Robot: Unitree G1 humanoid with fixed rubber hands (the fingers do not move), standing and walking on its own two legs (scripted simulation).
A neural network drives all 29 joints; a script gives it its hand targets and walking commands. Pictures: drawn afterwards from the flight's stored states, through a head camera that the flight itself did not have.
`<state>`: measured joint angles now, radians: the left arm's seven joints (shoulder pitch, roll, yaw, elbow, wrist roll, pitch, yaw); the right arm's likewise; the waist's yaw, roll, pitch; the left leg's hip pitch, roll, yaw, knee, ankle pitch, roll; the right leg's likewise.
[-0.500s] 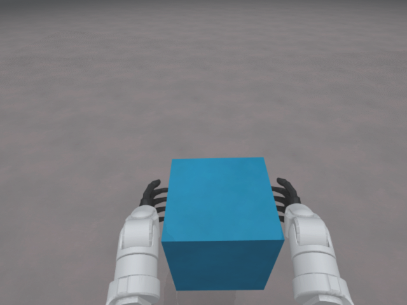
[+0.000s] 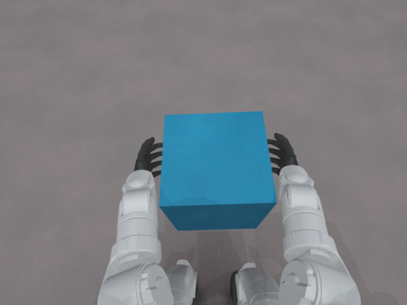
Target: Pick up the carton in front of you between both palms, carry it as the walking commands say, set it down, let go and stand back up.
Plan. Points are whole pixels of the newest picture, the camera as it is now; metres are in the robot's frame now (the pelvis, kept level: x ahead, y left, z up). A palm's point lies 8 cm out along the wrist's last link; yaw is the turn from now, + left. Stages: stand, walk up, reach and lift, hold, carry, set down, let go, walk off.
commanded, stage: set down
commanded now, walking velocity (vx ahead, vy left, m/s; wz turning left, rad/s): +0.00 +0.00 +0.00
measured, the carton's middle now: (215, 177) +0.38 +0.02 -0.10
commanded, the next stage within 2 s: none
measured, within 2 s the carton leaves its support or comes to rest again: rests again in 1.86 s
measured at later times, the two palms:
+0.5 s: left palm (153, 176) +0.41 +0.19 -0.19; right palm (259, 173) +0.43 -0.11 -0.19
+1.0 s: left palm (158, 184) +0.45 +0.21 -0.35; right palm (243, 179) +0.48 -0.09 -0.35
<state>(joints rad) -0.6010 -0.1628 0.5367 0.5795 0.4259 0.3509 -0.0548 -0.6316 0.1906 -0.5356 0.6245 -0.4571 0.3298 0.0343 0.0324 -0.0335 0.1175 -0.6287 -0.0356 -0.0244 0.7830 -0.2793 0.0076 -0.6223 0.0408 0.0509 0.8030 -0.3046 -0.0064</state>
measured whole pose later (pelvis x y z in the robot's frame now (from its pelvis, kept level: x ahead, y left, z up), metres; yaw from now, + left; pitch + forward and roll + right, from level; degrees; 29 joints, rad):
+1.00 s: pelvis -0.04 +0.01 -0.25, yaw -2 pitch +45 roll -2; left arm -1.11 0.08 0.47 0.68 0.18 0.32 0.02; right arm -1.14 0.00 -0.44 0.72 -0.17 0.28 -0.11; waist 0.07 -0.05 -0.02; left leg -2.06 -0.04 -0.02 1.78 -0.50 0.01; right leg -2.04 0.08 0.01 1.77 -0.52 0.02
